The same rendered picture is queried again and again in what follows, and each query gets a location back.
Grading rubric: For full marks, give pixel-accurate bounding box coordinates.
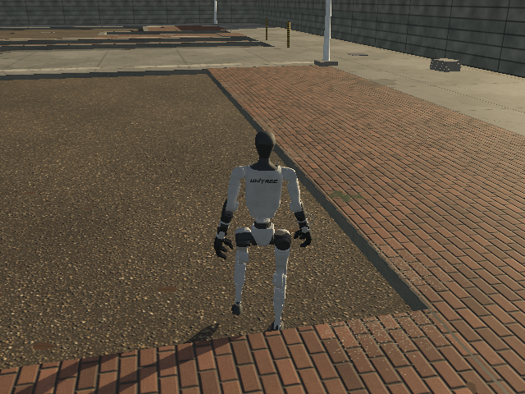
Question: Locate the left robot forearm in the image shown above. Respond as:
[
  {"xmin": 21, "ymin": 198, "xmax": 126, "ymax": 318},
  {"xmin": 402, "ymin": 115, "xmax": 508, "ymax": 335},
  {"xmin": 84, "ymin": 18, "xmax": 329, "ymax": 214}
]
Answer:
[{"xmin": 216, "ymin": 199, "xmax": 233, "ymax": 239}]

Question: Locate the robot right upper arm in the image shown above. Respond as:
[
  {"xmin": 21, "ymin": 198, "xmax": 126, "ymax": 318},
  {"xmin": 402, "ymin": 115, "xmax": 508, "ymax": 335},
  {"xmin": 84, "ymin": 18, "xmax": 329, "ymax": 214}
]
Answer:
[{"xmin": 281, "ymin": 167, "xmax": 303, "ymax": 213}]

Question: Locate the right robot forearm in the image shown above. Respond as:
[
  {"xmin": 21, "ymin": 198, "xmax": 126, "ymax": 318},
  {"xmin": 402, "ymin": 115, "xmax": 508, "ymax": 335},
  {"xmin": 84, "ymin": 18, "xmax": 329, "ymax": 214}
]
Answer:
[{"xmin": 294, "ymin": 200, "xmax": 310, "ymax": 233}]

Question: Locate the robot left hand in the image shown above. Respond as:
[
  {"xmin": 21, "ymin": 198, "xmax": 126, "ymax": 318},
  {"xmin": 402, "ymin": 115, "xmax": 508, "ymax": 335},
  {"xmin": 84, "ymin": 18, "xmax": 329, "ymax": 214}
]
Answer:
[{"xmin": 214, "ymin": 237, "xmax": 233, "ymax": 259}]

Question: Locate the robot head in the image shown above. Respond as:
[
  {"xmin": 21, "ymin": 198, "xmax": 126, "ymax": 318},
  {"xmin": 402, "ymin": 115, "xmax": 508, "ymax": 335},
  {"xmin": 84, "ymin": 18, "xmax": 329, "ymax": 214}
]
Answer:
[{"xmin": 250, "ymin": 131, "xmax": 278, "ymax": 171}]

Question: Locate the robot right hand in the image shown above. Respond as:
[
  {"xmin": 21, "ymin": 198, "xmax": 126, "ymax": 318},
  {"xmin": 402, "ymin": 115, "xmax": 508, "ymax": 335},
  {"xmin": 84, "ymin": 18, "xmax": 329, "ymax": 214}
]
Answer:
[{"xmin": 294, "ymin": 228, "xmax": 313, "ymax": 247}]

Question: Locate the robot left upper arm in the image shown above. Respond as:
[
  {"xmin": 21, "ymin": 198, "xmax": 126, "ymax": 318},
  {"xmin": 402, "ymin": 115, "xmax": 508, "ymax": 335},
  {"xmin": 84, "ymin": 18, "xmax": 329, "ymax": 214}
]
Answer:
[{"xmin": 226, "ymin": 166, "xmax": 247, "ymax": 212}]

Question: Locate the robot left shin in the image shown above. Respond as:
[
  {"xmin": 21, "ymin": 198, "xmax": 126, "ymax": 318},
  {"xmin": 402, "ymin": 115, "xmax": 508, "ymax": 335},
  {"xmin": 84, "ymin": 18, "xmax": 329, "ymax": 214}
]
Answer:
[{"xmin": 234, "ymin": 250, "xmax": 246, "ymax": 305}]

